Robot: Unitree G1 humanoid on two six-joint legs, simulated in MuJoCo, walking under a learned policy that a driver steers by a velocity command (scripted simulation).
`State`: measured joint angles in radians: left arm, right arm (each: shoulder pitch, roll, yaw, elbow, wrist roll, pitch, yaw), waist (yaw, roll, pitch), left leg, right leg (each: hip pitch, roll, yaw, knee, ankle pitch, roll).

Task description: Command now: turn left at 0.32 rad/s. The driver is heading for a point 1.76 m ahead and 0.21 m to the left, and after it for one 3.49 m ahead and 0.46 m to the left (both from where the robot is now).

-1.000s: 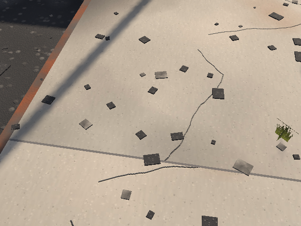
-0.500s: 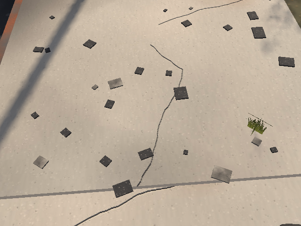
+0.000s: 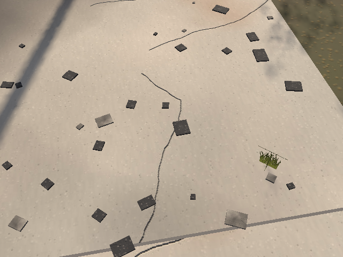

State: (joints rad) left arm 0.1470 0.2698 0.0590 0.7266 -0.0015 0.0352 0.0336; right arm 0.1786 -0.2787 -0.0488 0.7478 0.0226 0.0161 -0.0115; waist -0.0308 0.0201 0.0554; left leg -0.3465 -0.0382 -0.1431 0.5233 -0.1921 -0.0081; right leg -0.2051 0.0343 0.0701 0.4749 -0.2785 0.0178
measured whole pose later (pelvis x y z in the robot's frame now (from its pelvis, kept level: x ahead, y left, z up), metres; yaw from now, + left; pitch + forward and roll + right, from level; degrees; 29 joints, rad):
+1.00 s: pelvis +0.07 +0.05 +0.01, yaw +8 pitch +1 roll +2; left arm 0.46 0.25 0.05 0.83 -0.02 -0.04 0.02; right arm 0.10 -0.31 -0.07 0.70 0.01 -0.09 0.03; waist 0.07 0.03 0.02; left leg -0.50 -0.01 -0.03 0.74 -0.24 -0.02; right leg -0.07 0.00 0.13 0.32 -0.28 -0.03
